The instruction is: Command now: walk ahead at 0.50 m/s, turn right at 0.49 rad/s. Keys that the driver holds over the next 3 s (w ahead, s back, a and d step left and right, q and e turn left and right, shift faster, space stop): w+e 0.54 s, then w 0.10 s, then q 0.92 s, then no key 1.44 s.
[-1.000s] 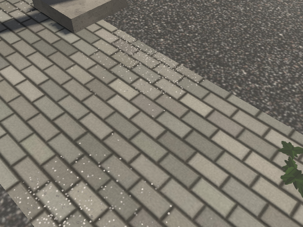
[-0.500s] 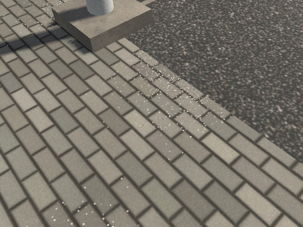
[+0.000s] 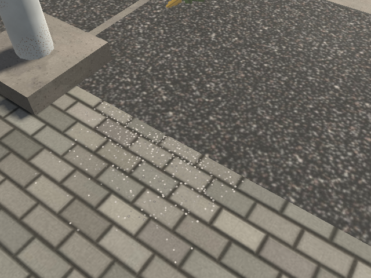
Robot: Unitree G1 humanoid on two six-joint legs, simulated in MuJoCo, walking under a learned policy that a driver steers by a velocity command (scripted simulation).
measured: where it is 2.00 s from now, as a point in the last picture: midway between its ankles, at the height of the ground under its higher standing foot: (222, 260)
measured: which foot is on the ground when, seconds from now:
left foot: down 0.00-0.28, up 0.30-0.74, down 0.76-1.00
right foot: up 0.00-0.24, down 0.26-0.78, up 0.80-1.00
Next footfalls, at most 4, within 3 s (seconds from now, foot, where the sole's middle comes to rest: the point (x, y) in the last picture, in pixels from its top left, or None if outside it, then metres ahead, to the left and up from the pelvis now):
0.26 right None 0.30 -0.15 -0.78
0.76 left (199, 236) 0.65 -0.06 -0.78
1.20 right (259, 248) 0.60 -0.28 -0.78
1.62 left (187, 254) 0.58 -0.01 -0.78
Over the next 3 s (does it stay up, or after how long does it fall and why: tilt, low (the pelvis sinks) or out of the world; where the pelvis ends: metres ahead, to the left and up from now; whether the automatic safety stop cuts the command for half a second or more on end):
stays up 0.56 -0.14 -0.01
